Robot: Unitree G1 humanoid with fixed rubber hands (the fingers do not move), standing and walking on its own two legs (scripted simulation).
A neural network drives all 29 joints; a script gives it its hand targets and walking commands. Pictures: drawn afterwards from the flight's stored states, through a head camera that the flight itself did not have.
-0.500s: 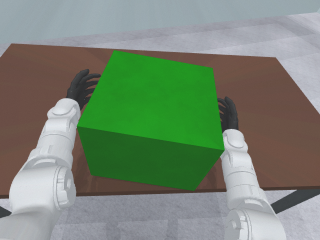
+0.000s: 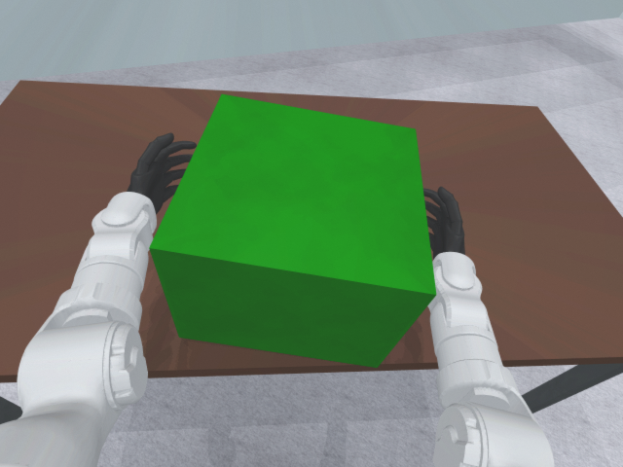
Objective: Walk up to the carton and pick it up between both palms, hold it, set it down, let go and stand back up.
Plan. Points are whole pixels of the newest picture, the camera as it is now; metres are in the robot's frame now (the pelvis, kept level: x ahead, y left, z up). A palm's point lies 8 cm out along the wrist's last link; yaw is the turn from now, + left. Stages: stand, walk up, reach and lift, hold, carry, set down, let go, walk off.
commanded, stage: set down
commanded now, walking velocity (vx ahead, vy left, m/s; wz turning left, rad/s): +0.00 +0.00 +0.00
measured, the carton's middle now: (299, 231) +0.43 -0.03 +0.02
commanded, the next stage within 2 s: none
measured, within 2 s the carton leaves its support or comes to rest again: neither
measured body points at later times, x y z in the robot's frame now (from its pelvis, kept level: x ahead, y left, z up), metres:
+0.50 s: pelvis +0.00 +0.00 +0.00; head +0.03 +0.04 +0.45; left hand +0.45 +0.18 +0.09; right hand +0.36 -0.22 +0.08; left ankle -0.02 +0.10 -0.75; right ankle -0.04 -0.14 -0.75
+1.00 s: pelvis -0.02 +0.00 -0.01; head +0.03 +0.04 +0.44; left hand +0.45 +0.18 +0.05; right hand +0.36 -0.22 +0.04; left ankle -0.02 +0.10 -0.75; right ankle -0.04 -0.14 -0.75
